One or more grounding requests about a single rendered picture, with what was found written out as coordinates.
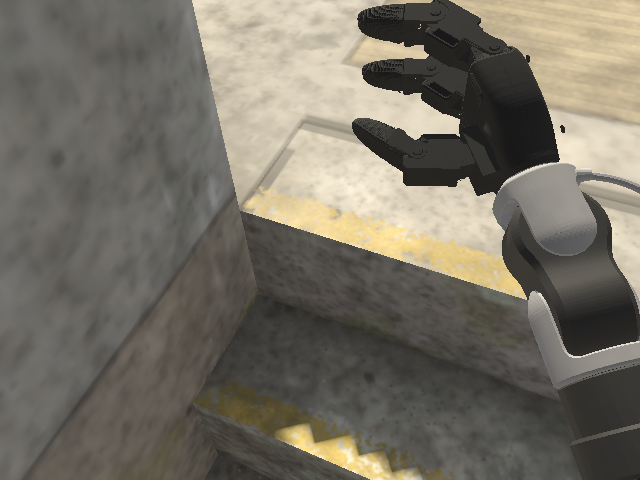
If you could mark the robot right forearm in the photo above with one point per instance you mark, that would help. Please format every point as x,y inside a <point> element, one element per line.
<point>584,313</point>

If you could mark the right robot hand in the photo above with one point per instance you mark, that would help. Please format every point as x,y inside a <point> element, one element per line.
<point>505,126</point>

